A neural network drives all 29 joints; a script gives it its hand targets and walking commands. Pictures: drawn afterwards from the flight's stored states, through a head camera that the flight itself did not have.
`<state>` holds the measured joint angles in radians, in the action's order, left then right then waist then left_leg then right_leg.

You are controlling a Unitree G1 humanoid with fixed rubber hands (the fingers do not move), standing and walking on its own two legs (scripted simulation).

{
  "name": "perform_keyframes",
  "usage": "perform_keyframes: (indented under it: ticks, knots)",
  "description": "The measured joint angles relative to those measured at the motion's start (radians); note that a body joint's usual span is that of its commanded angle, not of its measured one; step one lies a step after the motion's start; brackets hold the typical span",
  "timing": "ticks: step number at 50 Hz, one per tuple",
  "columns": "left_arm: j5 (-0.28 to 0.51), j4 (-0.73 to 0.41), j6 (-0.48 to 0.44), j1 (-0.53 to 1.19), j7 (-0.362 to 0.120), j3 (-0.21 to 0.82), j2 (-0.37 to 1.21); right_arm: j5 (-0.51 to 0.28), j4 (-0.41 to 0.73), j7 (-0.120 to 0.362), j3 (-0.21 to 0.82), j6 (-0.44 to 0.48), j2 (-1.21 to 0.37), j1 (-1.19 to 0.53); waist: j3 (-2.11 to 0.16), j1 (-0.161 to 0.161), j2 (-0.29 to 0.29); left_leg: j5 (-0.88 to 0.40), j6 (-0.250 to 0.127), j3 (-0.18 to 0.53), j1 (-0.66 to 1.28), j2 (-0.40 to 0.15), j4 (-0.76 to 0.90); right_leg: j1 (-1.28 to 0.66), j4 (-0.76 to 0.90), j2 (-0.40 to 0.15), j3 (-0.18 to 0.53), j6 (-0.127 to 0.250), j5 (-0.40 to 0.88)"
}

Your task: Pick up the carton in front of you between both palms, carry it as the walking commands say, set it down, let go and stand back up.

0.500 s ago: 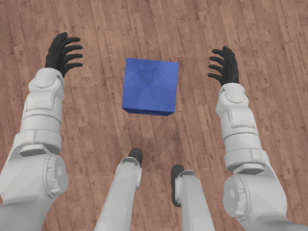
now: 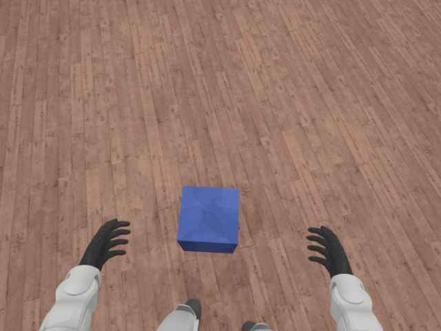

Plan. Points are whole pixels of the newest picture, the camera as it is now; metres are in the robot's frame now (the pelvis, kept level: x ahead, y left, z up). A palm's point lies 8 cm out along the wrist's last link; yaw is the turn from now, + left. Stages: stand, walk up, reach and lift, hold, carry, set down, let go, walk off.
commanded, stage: let go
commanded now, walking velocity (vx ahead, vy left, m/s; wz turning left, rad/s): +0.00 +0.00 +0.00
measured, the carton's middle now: (209, 221) +0.46 +0.06 -0.63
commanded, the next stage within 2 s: stand in 0.68 s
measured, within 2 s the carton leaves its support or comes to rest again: neither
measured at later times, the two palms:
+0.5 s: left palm (105, 293) +0.19 +0.20 -0.04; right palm (398, 319) +0.19 -0.27 -0.04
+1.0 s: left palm (64, 327) +0.13 +0.26 -0.07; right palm out of the picture +0.16 -0.27 -0.10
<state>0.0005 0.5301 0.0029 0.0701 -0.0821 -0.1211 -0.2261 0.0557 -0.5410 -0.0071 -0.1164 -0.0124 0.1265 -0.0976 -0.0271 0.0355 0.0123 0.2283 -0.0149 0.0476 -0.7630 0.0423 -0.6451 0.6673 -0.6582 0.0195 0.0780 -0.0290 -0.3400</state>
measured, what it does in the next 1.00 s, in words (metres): shifts its weight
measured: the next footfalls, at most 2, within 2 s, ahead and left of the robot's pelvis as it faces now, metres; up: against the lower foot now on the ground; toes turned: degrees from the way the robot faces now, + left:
none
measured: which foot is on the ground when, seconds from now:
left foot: down 0.00-1.00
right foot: down 0.00-1.00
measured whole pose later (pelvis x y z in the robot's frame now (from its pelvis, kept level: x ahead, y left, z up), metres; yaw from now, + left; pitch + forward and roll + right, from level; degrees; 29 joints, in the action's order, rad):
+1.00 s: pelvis +0.06 -0.02 +0.01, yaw +5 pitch +4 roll +1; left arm -0.02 0.60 -0.02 -0.33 0.05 -0.03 -0.28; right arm 0.02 -0.75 -0.01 -0.02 0.06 0.26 0.33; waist -0.08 0.02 0.01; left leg 0.35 0.00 0.12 -0.36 0.08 -0.65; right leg 0.22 -0.63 -0.03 -0.03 -0.01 -0.48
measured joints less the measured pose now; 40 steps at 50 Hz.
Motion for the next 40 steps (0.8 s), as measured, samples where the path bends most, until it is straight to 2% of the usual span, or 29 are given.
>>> perform_keyframes:
  ticks: [9, 18, 24, 31, 34, 37, 40]
  knots:
    - [0.008, -0.077, -0.007, -0.253, 0.015, 0.061, 0.023, -0.034, 0.061, 0.036, 0.046, 0.016, 0.055, 0.243, 0.046, -0.015, -0.007, -0.029, 0.022, 0.003, 0.357, -0.016, 0.179, -0.344, 0.163, 0.004, 0.0, 0.03, 0.03]
    - [0.001, -0.1, 0.073, -0.308, 0.005, 0.074, 0.011, -0.051, 0.099, 0.061, 0.077, -0.053, 0.084, 0.327, 0.085, -0.036, 0.013, -0.025, 0.04, 0.012, 0.569, -0.026, 0.24, -0.552, 0.213, 0.01, -0.012, 0.054, 0.022]
    - [-0.015, -0.106, 0.116, -0.289, 0.006, 0.071, 0.01, -0.051, 0.106, 0.068, 0.081, -0.095, 0.078, 0.313, 0.114, -0.038, 0.024, -0.009, 0.042, 0.013, 0.618, -0.026, 0.228, -0.604, 0.207, 0.01, -0.018, 0.057, 0.008]
    - [-0.019, -0.115, 0.125, -0.298, 0.011, 0.07, 0.011, -0.044, 0.11, 0.065, 0.08, -0.11, 0.067, 0.308, 0.118, -0.037, 0.02, -0.001, 0.034, 0.009, 0.63, -0.02, 0.224, -0.62, 0.212, 0.002, -0.016, 0.048, 0.005]
    - [-0.025, -0.14, 0.164, -0.303, 0.035, 0.08, 0.004, -0.052, 0.088, 0.048, 0.079, -0.086, 0.068, 0.317, 0.1, -0.037, 0.014, 0.007, 0.029, 0.012, 0.608, -0.015, 0.204, -0.606, 0.205, -0.002, -0.021, 0.043, 0.002]
    - [-0.04, -0.082, 0.086, -0.305, 0.079, 0.088, -0.015, -0.028, -0.005, 0.013, 0.088, -0.015, 0.09, 0.35, 0.039, -0.035, 0.013, 0.028, 0.028, 0.024, 0.542, -0.003, 0.157, -0.548, 0.159, -0.017, -0.046, 0.031, -0.032]
    - [-0.045, -0.023, 0.014, -0.329, 0.104, 0.085, -0.036, -0.02, -0.093, 0.003, 0.087, 0.033, 0.114, 0.389, -0.001, -0.031, 0.015, 0.051, 0.022, 0.035, 0.487, 0.012, 0.114, -0.5, 0.117, -0.032, -0.065, 0.032, -0.059]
